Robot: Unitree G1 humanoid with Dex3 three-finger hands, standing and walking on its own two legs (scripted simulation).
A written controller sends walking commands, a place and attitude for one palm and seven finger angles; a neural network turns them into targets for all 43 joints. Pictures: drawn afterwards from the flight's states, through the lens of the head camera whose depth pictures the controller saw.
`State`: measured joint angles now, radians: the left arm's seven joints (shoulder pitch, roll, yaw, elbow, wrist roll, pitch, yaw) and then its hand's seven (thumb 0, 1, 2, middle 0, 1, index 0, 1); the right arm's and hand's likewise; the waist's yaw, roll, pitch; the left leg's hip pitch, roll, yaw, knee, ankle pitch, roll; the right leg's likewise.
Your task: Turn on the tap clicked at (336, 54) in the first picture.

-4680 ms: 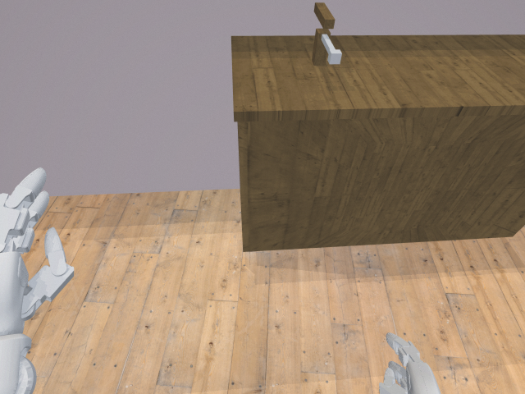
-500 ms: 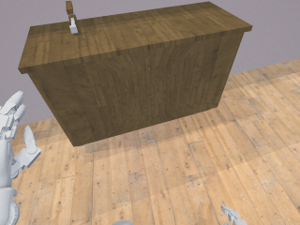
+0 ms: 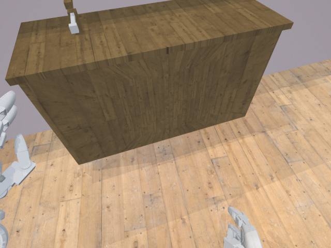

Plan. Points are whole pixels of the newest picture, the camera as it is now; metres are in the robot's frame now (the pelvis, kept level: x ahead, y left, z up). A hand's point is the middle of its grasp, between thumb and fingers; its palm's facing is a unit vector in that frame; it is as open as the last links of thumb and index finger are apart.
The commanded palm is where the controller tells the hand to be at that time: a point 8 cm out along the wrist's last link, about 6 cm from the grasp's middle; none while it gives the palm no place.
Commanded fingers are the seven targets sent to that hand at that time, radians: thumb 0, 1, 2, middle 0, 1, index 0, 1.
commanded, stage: take the last steps up to it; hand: left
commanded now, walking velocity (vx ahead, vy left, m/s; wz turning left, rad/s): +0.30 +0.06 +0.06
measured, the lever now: (73, 28) +0.81 +0.40 +0.13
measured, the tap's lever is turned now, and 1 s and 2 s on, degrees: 0 0 0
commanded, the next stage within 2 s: come to a stop and stand still in 1.66 s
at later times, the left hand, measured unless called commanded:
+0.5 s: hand (43, 107) +0.34 +0.27 +0.19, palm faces +0.44 -0.82 -0.38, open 7.4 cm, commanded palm +0.27 +0.31 +0.18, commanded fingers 0.00 0.90 0.90 -0.20 -0.30 -0.20 -0.30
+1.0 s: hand (78, 80) +0.43 +0.23 +0.18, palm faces +0.40 -0.82 -0.40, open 7.4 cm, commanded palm +0.37 +0.28 +0.18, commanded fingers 0.00 0.90 0.90 -0.20 -0.30 -0.20 -0.30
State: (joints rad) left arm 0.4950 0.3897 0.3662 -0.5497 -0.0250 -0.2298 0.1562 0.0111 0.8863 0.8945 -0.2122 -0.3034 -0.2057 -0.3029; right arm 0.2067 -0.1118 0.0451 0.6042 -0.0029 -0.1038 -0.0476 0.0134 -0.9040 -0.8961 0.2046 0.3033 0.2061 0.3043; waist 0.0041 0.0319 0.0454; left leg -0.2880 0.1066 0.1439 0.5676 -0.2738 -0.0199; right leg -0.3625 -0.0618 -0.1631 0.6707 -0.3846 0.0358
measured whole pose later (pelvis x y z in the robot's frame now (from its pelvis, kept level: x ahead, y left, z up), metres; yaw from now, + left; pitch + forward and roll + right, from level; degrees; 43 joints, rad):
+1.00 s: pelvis +0.22 +0.00 +0.01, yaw +2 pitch +0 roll +1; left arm 0.49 0.35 0.35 -0.57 -0.02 -0.22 0.16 0.01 0.88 0.89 -0.22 -0.30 -0.21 -0.30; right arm 0.19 -0.25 -0.03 0.62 0.00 -0.06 -0.06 0.02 -0.91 -0.90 0.20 0.30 0.20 0.30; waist -0.01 -0.02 0.07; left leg -0.43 0.08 0.12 0.77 -0.34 -0.01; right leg -0.24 -0.08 -0.17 0.54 -0.30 -0.02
